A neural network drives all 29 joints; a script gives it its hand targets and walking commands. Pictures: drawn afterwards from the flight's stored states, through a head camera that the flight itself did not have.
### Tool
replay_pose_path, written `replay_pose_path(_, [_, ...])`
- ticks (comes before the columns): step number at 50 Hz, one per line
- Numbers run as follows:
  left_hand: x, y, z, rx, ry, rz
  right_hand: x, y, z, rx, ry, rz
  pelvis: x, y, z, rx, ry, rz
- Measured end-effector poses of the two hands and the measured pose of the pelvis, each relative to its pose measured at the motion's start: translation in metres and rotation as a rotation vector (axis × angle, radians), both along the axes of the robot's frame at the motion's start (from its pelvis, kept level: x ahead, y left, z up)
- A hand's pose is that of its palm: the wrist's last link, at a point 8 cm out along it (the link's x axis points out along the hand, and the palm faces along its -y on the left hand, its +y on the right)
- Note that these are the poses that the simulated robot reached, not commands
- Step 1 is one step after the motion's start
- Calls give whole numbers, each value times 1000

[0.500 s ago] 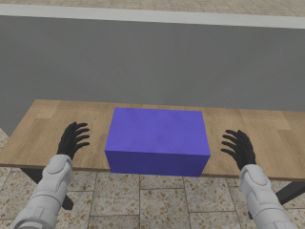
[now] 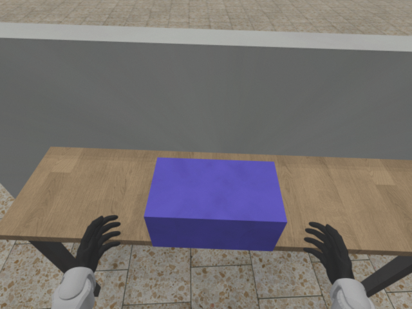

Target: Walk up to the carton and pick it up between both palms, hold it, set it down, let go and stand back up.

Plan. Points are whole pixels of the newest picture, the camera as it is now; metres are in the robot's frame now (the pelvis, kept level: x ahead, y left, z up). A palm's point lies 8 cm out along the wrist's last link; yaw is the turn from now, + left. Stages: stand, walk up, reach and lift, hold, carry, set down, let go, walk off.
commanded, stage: set down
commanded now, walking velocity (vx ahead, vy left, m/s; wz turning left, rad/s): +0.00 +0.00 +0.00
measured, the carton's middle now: (214, 203) +0.39 -0.03 -0.05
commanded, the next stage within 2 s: let go in 0.90 s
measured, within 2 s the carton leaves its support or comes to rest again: neither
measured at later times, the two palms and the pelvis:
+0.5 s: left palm (89, 285) +0.21 +0.22 -0.05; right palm (332, 301) +0.17 -0.24 -0.05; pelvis +0.00 +0.01 +0.00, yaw -2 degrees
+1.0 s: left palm (81, 303) +0.18 +0.23 -0.06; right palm (326, 306) +0.17 -0.23 -0.07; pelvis +0.01 +0.00 +0.00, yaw -2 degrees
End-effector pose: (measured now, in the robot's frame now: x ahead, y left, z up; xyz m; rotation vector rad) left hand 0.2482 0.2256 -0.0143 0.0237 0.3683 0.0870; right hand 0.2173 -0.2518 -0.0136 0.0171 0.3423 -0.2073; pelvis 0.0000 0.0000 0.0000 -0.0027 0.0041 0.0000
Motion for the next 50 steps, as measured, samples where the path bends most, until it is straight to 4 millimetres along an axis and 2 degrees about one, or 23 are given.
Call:
replay_pose_path(6, [-16, 2, -11, 2, 29, -6, -17, 5, -9, -8, 18, -7, -1, 2, -1, 2, -21, -6])
replay_pose_path(18, [-26, -2, -23, 4, 93, -23, -37, 13, -30, -21, 99, -21, -4, 8, -1, 1, -43, -30])
replay_pose_path(25, [-37, -2, -31, 10, 149, -16, -45, 14, -36, -37, 133, -23, -2, 8, 0, -1, -48, -40])
replay_pose_path(38, [-59, 6, -43, 32, 250, 11, -49, 13, -46, -56, 210, -14, 3, 5, 2, -4, -53, -36])
replay_pose_path(50, [-64, 9, -46, 54, 314, 5, -49, 18, -57, -57, 265, 6, 10, 3, 3, -7, -61, -29])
